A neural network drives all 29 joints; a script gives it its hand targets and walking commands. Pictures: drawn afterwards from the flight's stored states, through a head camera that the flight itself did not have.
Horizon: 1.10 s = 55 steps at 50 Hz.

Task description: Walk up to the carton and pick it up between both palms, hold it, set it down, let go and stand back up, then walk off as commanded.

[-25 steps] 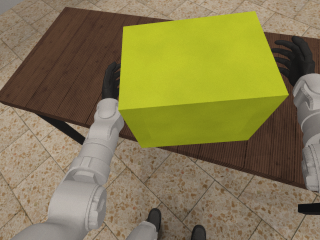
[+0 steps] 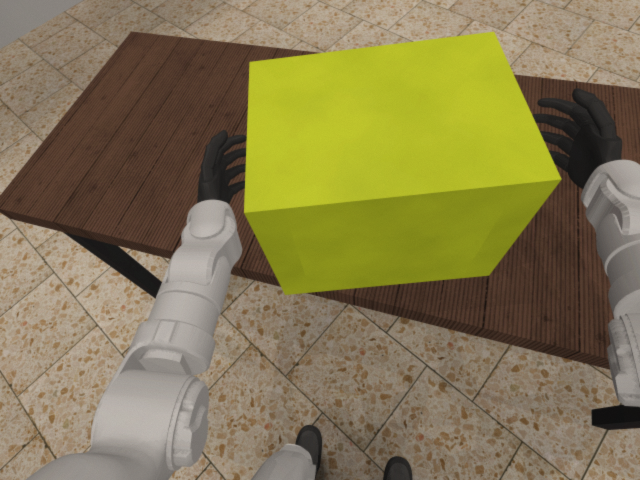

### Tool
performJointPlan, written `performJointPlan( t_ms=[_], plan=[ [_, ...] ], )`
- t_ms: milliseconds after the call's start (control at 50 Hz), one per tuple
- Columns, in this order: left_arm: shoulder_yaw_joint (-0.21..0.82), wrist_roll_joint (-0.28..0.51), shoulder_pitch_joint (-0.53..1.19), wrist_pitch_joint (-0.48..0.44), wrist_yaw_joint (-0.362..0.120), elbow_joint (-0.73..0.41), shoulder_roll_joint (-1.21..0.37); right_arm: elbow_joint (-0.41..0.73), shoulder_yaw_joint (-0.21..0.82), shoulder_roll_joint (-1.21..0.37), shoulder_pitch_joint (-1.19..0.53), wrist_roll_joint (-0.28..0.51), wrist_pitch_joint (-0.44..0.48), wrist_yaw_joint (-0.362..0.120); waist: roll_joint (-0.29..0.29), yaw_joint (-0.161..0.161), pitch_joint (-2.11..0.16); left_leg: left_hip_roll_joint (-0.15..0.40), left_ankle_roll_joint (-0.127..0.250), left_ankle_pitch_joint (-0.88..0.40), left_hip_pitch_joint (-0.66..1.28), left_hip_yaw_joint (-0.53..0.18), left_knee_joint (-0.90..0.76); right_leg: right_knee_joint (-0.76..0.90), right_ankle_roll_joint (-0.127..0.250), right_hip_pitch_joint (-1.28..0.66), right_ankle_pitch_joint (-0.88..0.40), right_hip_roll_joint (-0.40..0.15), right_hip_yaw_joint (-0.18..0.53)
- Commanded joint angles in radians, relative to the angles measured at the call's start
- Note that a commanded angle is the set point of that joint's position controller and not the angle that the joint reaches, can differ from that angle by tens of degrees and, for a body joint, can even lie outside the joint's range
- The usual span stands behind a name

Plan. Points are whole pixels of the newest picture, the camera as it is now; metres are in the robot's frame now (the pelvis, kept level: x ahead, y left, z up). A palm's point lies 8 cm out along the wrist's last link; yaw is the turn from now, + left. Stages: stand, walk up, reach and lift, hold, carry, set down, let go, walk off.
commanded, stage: set down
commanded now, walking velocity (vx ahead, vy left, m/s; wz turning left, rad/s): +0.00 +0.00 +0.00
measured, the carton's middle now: (378, 177) +0.50 +0.04 +0.01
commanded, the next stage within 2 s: none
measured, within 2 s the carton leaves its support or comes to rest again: neither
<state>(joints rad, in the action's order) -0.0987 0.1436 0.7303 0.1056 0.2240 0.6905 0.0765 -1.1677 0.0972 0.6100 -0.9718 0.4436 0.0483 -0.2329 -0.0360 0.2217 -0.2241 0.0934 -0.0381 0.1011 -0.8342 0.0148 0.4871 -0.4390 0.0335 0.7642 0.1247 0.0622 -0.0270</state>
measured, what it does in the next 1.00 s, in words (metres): stands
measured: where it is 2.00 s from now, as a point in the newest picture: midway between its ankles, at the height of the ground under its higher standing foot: outside the picture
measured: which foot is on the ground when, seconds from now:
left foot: down 0.00-1.00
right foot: down 0.00-1.00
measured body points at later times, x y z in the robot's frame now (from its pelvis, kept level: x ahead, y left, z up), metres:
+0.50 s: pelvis +0.01 -0.01 +0.01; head +0.11 -0.02 +0.44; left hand +0.36 +0.22 +0.04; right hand +0.47 -0.24 +0.04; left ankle +0.05 +0.14 -0.72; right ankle +0.02 -0.10 -0.72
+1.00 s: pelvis +0.02 -0.01 +0.01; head +0.10 -0.02 +0.45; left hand +0.34 +0.23 +0.03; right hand +0.43 -0.27 +0.03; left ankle +0.05 +0.14 -0.72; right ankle +0.02 -0.10 -0.72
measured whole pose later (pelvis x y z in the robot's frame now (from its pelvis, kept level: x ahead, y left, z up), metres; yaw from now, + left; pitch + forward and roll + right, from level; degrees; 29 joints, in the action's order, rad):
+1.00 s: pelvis +0.02 -0.01 +0.01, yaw +1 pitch +16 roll +0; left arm -0.11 0.10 0.26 -0.01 0.19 0.39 0.06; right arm -1.09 0.22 0.62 -0.56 0.59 0.37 -0.26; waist -0.01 0.13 -0.10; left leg 0.08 -0.06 0.15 -0.60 0.01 0.47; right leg -0.49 0.05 0.56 0.20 0.06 0.00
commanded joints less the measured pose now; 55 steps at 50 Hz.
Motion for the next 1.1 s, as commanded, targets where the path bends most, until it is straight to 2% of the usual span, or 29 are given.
performJointPlan(
  t_ms=[0, 180, 200, 220, 300, 360, 380, 420, 440, 480, 500, 560, 580, 680, 720, 740, 760, 780, 800, 820, 840, 860, 920, 940, 980, 1000, 1020, 1040, 1080],
  plan=[
    [-0.003, -0.022, 0.314, -0.012, 0.013, -0.284, 0.103, 0.183, -0.057, 0.240, -0.383, 0.018, 0.049, -0.012, 0.208, -0.051, -0.721, -0.051, 0.009, -0.278, 0.343, 0.000, 0.010, -0.029, -0.050, -0.531, -0.337, 0.039, 0.051],
    [0.015, -0.048, 0.142, 0.023, 0.014, -0.483, 0.044, 0.218, -0.084, 0.276, -0.227, 0.038, 0.102, -0.037, 0.136, -0.088, -0.698, -0.047, 0.001, -0.296, 0.422, -0.010, -0.005, -0.015, -0.030, -0.520, -0.357, 0.046, 0.046],
    [-0.010, -0.062, 0.187, 0.011, 0.015, -0.443, 0.072, 0.222, -0.084, 0.252, -0.274, 0.026, 0.108, -0.027, 0.132, -0.058, -0.688, -0.051, 0.003, -0.272, 0.388, -0.002, -0.002, -0.014, -0.031, -0.494, -0.321, 0.040, 0.051],
    [0.007, -0.064, 0.082, 0.021, 0.015, -0.536, 0.041, 0.274, -0.088, 0.270, -0.182, 0.042, 0.120, -0.038, 0.138, -0.089, -0.719, -0.041, 0.003, -0.325, 0.415, -0.017, 0.006, -0.021, -0.031, -0.532, -0.395, 0.041, 0.057],
    [0.009, -0.059, 0.062, 0.000, 0.004, -0.518, 0.049, 0.239, -0.073, 0.267, -0.145, 0.043, 0.151, -0.032, 0.128, -0.103, -0.645, -0.058, 0.000, -0.265, 0.412, -0.002, -0.004, -0.015, -0.033, -0.548, -0.360, 0.027, 0.076],
    [-0.008, -0.059, 0.029, -0.021, 0.006, -0.521, 0.069, 0.243, -0.067, 0.278, -0.114, 0.054, 0.182, -0.037, 0.127, -0.073, -0.600, -0.058, 0.006, -0.216, 0.400, -0.010, -0.004, -0.011, -0.035, -0.521, -0.255, 0.022, 0.071],
    [-0.005, -0.052, -0.002, -0.031, 0.001, -0.499, 0.052, 0.272, -0.032, 0.252, -0.096, 0.075, 0.187, -0.041, 0.143, -0.056, -0.584, -0.059, 0.010, -0.211, 0.403, -0.003, -0.012, -0.006, -0.035, -0.542, -0.250, 0.017, 0.082],
    [0.026, -0.050, -0.159, -0.026, -0.001, -0.562, 0.022, 0.293, -0.047, 0.294, 0.042, 0.090, 0.204, -0.046, 0.177, -0.098, -0.573, -0.054, 0.016, -0.268, 0.403, -0.030, -0.001, -0.042, -0.041, -0.588, -0.368, 0.028, 0.079],
    [-0.022, -0.050, -0.047, -0.049, -0.007, -0.492, 0.077, 0.282, -0.049, 0.280, -0.061, 0.079, 0.219, -0.036, 0.196, -0.067, -0.523, -0.060, 0.027, -0.170, 0.349, -0.006, -0.016, -0.028, -0.056, -0.561, -0.260, 0.004, 0.098],
    [-0.022, -0.037, -0.108, -0.072, -0.021, -0.482, 0.070, 0.339, -0.019, 0.242, 0.009, 0.087, 0.237, -0.031, 0.248, -0.081, -0.530, -0.067, 0.038, -0.163, 0.313, -0.003, -0.018, -0.042, -0.069, -0.642, -0.323, -0.017, 0.129],
    [-0.011, -0.026, -0.137, -0.083, -0.020, -0.569, 0.083, 0.389, -0.046, 0.263, 0.036, 0.092, 0.249, -0.026, 0.246, -0.092, -0.570, -0.065, 0.034, -0.191, 0.318, -0.010, -0.024, -0.044, -0.073, -0.671, -0.370, -0.017, 0.137],
    [-0.036, -0.020, -0.059, -0.103, -0.027, -0.476, 0.114, 0.328, -0.025, 0.256, -0.031, 0.090, 0.265, -0.019, 0.234, -0.077, -0.472, -0.071, 0.036, -0.079, 0.289, 0.002, -0.034, -0.034, -0.076, -0.632, -0.224, -0.041, 0.146],
    [-0.028, -0.022, -0.200, -0.105, -0.025, -0.554, 0.099, 0.362, -0.012, 0.257, 0.092, 0.118, 0.276, -0.021, 0.244, -0.083, -0.486, -0.058, 0.040, -0.163, 0.302, -0.016, -0.038, -0.043, -0.078, -0.683, -0.332, -0.036, 0.155],
    [-0.028, -0.013, -0.091, -0.127, -0.026, -0.471, 0.125, 0.293, -0.004, 0.247, 0.024, 0.114, 0.288, -0.015, 0.235, -0.101, -0.443, -0.063, 0.043, -0.032, 0.264, -0.004, -0.042, -0.046, -0.075, -0.641, -0.210, -0.049, 0.167],
    [-0.037, 0.001, -0.088, -0.155, -0.026, -0.510, 0.136, 0.297, -0.001, 0.264, 0.011, 0.130, 0.308, -0.013, 0.202, -0.099, -0.494, -0.065, 0.034, -0.083, 0.257, 0.007, -0.027, -0.071, -0.076, -0.653, -0.326, -0.051, 0.151],
    [-0.023, -0.013, -0.263, -0.155, -0.024, -0.540, 0.103, 0.308, 0.008, 0.271, 0.158, 0.144, 0.323, -0.025, 0.223, -0.097, -0.511, -0.062, 0.030, -0.190, 0.331, -0.001, -0.026, -0.070, -0.064, -0.696, -0.452, -0.037, 0.135],
    [-0.037, 0.002, -0.048, -0.153, -0.030, -0.443, 0.138, 0.263, -0.005, 0.286, -0.054, 0.120, 0.319, -0.017, 0.213, -0.096, -0.511, -0.070, 0.029, -0.098, 0.275, 0.016, -0.021, -0.075, -0.066, -0.636, -0.392, -0.038, 0.140],
    [-0.043, -0.010, -0.140, -0.147, -0.038, -0.417, 0.122, 0.220, 0.028, 0.252, 0.040, 0.122, 0.318, -0.018, 0.211, -0.101, -0.452, -0.073, 0.035, -0.104, 0.285, 0.011, -0.024, -0.064, -0.068, -0.669, -0.383, -0.053, 0.161],
    [-0.058, -0.013, -0.030, -0.157, -0.032, -0.398, 0.135, 0.225, 0.018, 0.255, -0.070, 0.121, 0.326, -0.022, 0.207, -0.088, -0.486, -0.071, 0.035, -0.067, 0.259, 0.024, -0.028, -0.076, -0.066, -0.639, -0.335, -0.048, 0.147],
    [-0.032, -0.017, -0.331, -0.165, -0.031, -0.518, 0.073, 0.265, 0.063, 0.246, 0.214, 0.166, 0.345, -0.030, 0.220, -0.093, -0.483, -0.065, 0.028, -0.203, 0.312, -0.005, -0.017, -0.071, -0.067, -0.732, -0.471, -0.049, 0.167],
    [-0.043, -0.029, -0.324, -0.171, -0.031, -0.527, 0.099, 0.233, 0.066, 0.256, 0.198, 0.169, 0.352, -0.026, 0.202, -0.079, -0.459, -0.069, 0.022, -0.251, 0.339, 0.003, -0.029, -0.079, -0.064, -0.743, -0.541, -0.037, 0.135],
    [-0.016, -0.018, -0.206, -0.167, -0.031, -0.499, 0.089, 0.209, 0.027, 0.288, 0.089, 0.156, 0.361, -0.031, 0.192, -0.105, -0.487, -0.069, 0.019, -0.222, 0.344, 0.002, -0.027, -0.080, -0.058, -0.685, -0.522, -0.028, 0.117],
    [-0.052, -0.053, -0.259, -0.147, -0.039, -0.420, 0.088, 0.134, 0.063, 0.245, 0.121, 0.150, 0.357, -0.029, 0.162, -0.094, -0.359, -0.071, 0.030, -0.147, 0.349, 0.011, -0.040, -0.047, -0.046, -0.639, -0.387, -0.036, 0.133],
    [-0.006, -0.054, -0.444, -0.150, -0.037, -0.508, 0.037, 0.179, 0.064, 0.259, 0.292, 0.171, 0.380, -0.036, 0.178, -0.123, -0.374, -0.066, 0.020, -0.259, 0.412, -0.012, -0.024, -0.059, -0.049, -0.688, -0.521, -0.022, 0.116],
    [-0.022, -0.043, -0.186, -0.169, -0.019, -0.495, 0.101, 0.191, 0.015, 0.286, 0.053, 0.152, 0.397, -0.030, 0.148, -0.106, -0.456, -0.071, 0.022, -0.157, 0.372, 0.007, -0.025, -0.063, -0.049, -0.620, -0.420, -0.033, 0.113],
    [-0.005, -0.038, -0.160, -0.175, -0.009, -0.530, 0.097, 0.165, -0.009, 0.316, 0.038, 0.153, 0.399, -0.044, 0.120, -0.123, -0.482, -0.064, 0.018, -0.151, 0.397, 0.005, -0.030, -0.058, -0.036, -0.578, -0.388, -0.020, 0.094],
    [0.005, -0.049, -0.338, -0.180, -0.009, -0.570, 0.063, 0.170, 0.013, 0.300, 0.196, 0.165, 0.399, -0.051, 0.119, -0.123, -0.471, -0.064, 0.010, -0.211, 0.454, 0.003, -0.011, -0.054, -0.033, -0.592, -0.434, -0.011, 0.090],
    [0.012, -0.034, -0.114, -0.186, 0.002, -0.530, 0.082, 0.164, -0.014, 0.327, -0.030, 0.159, 0.393, -0.061, 0.100, -0.126, -0.478, -0.065, 0.012, -0.119, 0.401, 0.012, -0.011, -0.065, -0.024, -0.527, -0.340, -0.001, 0.081],
    [0.000, -0.028, -0.314, -0.196, -0.006, -0.544, 0.058, 0.201, 0.022, 0.299, 0.159, 0.165, 0.384, -0.065, 0.176, -0.131, -0.444, -0.070, 0.019, -0.134, 0.416, 0.007, -0.004, -0.054, -0.028, -0.591, -0.362, -0.003, 0.105]
  ],
)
